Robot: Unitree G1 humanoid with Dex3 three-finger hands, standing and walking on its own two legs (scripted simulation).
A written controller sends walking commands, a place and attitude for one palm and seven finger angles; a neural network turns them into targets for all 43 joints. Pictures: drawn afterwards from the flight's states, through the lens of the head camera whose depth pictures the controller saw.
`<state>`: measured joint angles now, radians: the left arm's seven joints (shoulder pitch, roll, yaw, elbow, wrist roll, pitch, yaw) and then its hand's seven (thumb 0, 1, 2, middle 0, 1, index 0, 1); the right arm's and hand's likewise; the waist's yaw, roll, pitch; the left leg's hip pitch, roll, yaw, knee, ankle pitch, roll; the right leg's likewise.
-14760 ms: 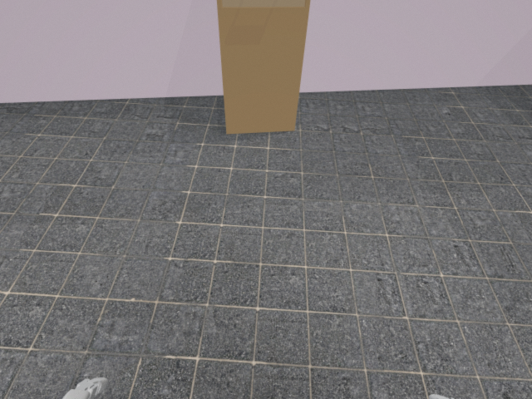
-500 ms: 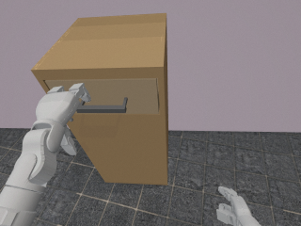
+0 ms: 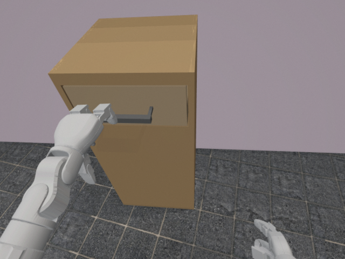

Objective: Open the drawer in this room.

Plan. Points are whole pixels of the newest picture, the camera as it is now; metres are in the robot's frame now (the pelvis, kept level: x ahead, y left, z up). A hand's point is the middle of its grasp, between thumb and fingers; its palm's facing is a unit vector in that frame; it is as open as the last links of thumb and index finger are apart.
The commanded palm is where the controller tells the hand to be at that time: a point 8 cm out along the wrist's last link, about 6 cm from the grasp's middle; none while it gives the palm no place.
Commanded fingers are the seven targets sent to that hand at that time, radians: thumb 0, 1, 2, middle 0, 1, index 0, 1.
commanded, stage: move the hooked fingers above the handle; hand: left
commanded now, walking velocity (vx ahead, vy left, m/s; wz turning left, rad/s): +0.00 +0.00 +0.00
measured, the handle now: (125, 114) +0.51 +0.23 +0.03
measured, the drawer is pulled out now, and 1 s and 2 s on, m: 0.00 0.00 0.00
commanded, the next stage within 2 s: none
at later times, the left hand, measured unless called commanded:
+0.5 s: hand (107, 132) +0.37 +0.21 +0.11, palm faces +0.03 -0.08 -1.00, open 13.8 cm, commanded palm +0.34 +0.23 +0.17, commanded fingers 0.00 -0.50 0.30 -0.30 -1.20 -0.30 -1.20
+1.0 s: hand (112, 124) +0.41 +0.22 +0.10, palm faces +0.03 -0.06 -1.00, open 13.8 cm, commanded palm +0.39 +0.23 +0.16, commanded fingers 0.00 -0.50 0.30 -0.30 -1.20 -0.30 -1.20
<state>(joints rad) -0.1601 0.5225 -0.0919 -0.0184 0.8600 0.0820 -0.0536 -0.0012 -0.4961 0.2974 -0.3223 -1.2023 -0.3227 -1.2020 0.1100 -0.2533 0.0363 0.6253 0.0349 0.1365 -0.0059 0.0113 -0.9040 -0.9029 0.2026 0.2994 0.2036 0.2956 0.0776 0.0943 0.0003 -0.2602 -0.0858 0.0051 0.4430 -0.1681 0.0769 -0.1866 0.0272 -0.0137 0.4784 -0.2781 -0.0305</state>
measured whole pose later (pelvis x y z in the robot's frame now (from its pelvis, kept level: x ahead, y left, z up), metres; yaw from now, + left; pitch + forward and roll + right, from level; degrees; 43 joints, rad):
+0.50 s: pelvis +0.02 -0.01 +0.00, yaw +0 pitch +2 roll +0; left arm -0.26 0.51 -0.08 0.14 0.89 0.03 -0.01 0.00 -0.49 0.30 -0.32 -1.20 -0.32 -1.20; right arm 0.15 -0.27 0.01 0.63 0.04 0.16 -0.02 0.01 -0.90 -0.90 0.20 0.30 0.20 0.30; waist 0.06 0.07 -0.02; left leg -0.30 -0.07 0.01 0.47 -0.21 0.06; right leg -0.23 0.04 -0.01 0.50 -0.31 -0.05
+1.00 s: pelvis +0.04 -0.03 -0.01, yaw +0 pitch +6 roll +1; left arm -0.34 0.53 -0.05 0.29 0.90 0.00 0.02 0.00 -0.49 0.30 -0.32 -1.20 -0.32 -1.20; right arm 0.16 -0.28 -0.01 0.63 0.04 0.18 -0.03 0.01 -0.90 -0.90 0.20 0.30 0.20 0.30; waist 0.05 0.06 -0.06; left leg -0.39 -0.06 0.00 0.55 -0.27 0.05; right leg -0.31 0.05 -0.01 0.56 -0.36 -0.07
